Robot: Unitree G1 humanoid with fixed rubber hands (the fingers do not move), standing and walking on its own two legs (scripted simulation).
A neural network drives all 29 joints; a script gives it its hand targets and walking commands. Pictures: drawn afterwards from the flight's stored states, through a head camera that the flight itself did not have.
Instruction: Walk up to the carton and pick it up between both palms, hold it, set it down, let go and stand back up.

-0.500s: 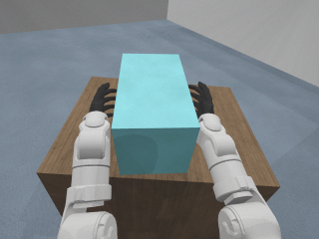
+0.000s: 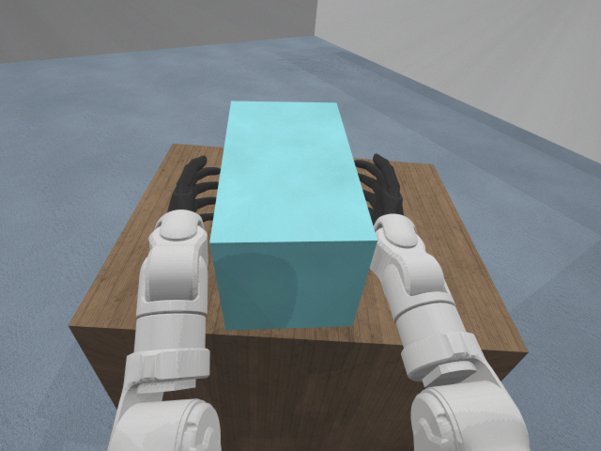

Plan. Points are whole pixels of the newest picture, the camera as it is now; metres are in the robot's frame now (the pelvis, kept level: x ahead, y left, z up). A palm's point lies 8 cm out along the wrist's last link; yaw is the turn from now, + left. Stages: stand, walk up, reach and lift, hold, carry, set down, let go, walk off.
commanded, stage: hold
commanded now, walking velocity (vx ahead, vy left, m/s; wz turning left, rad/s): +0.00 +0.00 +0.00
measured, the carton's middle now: (286, 204) +0.42 +0.02 +0.15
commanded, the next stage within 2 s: none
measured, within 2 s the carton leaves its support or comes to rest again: neither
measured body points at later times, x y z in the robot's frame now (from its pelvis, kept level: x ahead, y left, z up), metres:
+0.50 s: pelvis +0.00 +0.00 +0.00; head -0.04 +0.03 +0.45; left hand +0.38 +0.15 +0.17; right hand +0.39 -0.11 +0.18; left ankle +0.05 +0.12 -0.74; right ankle +0.05 -0.11 -0.74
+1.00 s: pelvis +0.00 +0.00 +0.00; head -0.04 +0.03 +0.45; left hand +0.38 +0.15 +0.17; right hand +0.39 -0.11 +0.18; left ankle +0.05 +0.12 -0.74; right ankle +0.05 -0.11 -0.74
